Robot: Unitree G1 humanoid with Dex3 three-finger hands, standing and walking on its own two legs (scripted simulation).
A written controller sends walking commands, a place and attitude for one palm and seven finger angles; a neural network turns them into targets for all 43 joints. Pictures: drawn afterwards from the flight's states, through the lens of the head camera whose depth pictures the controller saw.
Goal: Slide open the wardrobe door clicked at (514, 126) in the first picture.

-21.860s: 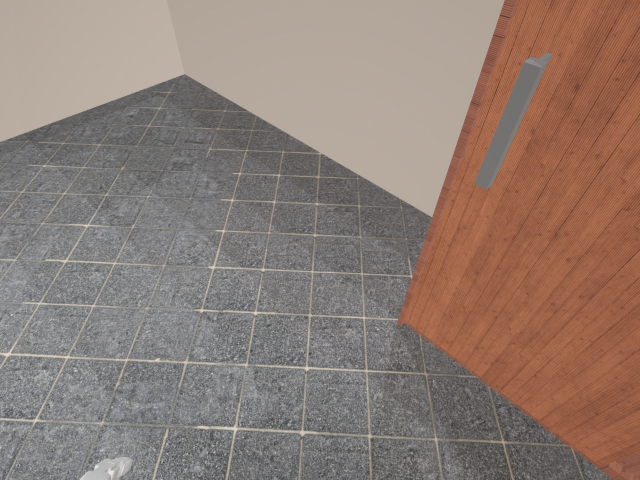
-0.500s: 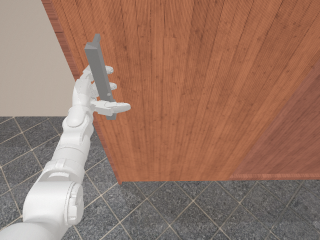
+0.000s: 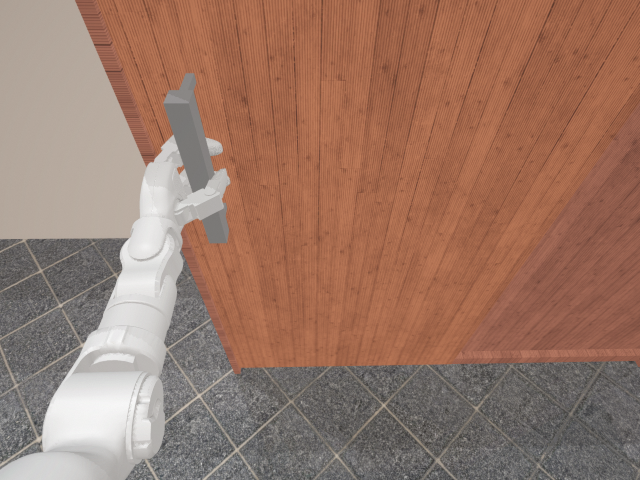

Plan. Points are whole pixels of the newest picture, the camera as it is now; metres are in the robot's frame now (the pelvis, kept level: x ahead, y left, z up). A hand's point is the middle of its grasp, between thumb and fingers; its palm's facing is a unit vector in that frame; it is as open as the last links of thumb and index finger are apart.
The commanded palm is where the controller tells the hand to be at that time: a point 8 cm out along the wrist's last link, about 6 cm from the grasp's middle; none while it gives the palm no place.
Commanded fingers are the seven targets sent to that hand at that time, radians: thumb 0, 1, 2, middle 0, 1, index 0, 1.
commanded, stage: grip the handle and tug to test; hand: left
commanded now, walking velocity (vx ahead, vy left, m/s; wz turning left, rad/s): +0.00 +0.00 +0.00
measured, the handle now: (205, 167) +0.50 +0.14 +0.12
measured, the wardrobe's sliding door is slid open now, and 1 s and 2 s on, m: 0.00 0.00 0.00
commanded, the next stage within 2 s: tug the door sideways, standing still in 0.66 s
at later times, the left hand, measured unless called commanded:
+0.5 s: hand (213, 193) +0.45 +0.13 +0.13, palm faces -0.02 -1.00 +0.01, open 6.1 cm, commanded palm +0.40 +0.19 +0.13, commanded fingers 0.00 0.90 0.90 -0.45 -1.40 -0.45 -1.40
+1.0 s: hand (214, 192) +0.45 +0.12 +0.13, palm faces +0.00 -1.00 +0.02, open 6.2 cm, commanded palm +0.42 +0.15 +0.13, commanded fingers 0.00 0.90 0.90 -0.45 -1.40 -0.45 -1.40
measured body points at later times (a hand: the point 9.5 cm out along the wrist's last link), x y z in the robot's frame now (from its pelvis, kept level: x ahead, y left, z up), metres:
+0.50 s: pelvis +0.01 +0.00 +0.00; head +0.04 -0.01 +0.45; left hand +0.44 +0.18 +0.13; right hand +0.08 -0.26 -0.11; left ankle +0.03 +0.12 -0.72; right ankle -0.03 -0.10 -0.72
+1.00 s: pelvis +0.04 +0.00 +0.01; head +0.07 +0.00 +0.46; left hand +0.44 +0.18 +0.13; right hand +0.15 -0.25 -0.11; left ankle +0.03 +0.12 -0.72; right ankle -0.03 -0.10 -0.71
